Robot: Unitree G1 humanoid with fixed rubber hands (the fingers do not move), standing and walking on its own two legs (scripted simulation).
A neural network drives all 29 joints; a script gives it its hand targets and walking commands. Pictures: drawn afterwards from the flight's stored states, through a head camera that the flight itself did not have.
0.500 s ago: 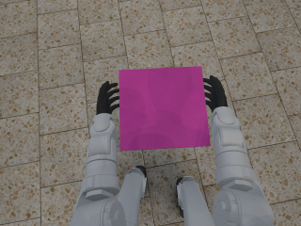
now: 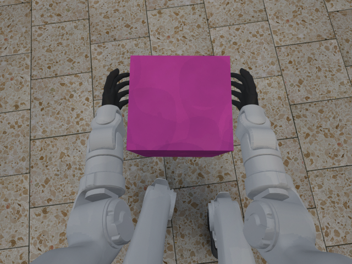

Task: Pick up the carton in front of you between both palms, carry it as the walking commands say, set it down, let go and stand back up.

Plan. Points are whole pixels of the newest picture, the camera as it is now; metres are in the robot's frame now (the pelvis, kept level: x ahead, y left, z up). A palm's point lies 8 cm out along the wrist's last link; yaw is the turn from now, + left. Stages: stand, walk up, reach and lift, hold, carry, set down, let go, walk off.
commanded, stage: set down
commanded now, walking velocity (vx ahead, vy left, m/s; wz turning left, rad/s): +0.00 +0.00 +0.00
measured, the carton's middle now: (179, 116) +0.45 +0.08 -0.16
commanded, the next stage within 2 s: none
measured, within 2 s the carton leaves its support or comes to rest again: rests again in 1.92 s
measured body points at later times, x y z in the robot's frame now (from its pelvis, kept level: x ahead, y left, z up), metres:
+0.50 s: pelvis -0.03 +0.00 -0.12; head +0.30 +0.05 +0.19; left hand +0.46 +0.26 -0.24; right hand +0.51 -0.04 -0.25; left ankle +0.10 +0.14 -0.53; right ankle +0.07 -0.13 -0.53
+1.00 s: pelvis -0.03 +0.01 -0.17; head +0.32 +0.04 +0.11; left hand +0.47 +0.27 -0.32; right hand +0.53 -0.03 -0.33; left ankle +0.10 +0.14 -0.53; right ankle +0.06 -0.13 -0.53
